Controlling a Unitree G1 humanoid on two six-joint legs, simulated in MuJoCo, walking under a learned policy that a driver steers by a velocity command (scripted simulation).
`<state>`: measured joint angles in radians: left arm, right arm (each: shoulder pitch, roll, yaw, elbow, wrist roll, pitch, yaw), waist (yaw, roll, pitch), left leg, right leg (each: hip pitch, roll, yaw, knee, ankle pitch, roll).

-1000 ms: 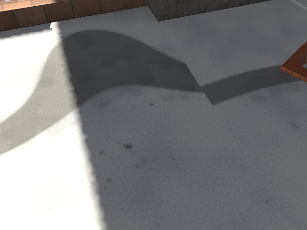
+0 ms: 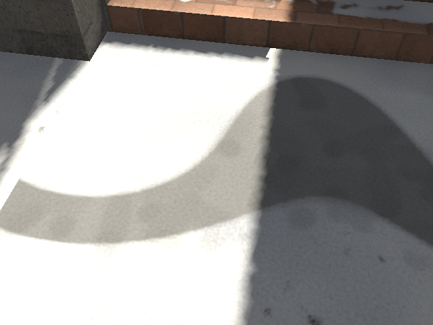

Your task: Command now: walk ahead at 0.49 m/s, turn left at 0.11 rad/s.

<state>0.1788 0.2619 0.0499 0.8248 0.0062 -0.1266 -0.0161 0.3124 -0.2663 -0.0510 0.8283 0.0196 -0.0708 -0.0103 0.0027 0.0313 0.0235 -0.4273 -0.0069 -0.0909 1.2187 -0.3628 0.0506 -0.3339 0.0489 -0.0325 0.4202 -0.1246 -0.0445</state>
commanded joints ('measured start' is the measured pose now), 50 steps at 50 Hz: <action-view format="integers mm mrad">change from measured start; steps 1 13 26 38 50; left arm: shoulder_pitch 47 185 96 -188 24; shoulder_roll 76 174 49 60 108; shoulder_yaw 12 35 21 16 39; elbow -18 14 -103 -268 -212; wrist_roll -2 -41 -32 -30 -7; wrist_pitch -6 40 81 83 44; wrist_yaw -9 16 6 -58 -17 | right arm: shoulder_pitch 27 -244 -49 24 -5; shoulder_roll -30 -99 -96 -206 -128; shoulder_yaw -7 -6 -35 -66 -32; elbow -77 -178 -76 -11 -100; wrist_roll -9 -2 -31 0 -24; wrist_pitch -17 -55 -63 -10 -34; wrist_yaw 4 19 14 -7 4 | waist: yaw -21 4 -7 -53 -41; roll -94 -126 41 45 -63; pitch -48 -32 -16 47 -104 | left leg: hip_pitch -177 122 353 501 -185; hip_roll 107 27 272 310 163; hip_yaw -8 48 11 266 28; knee -62 -732 -1054 -944 -70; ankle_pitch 45 302 460 707 117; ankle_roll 0 -41 132 66 -67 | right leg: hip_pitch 163 101 -432 -314 162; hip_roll -256 -228 -165 -97 -226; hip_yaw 342 315 149 -38 324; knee -256 -138 694 244 -191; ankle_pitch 34 -74 -28 -9 258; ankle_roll -212 -124 40 -51 -247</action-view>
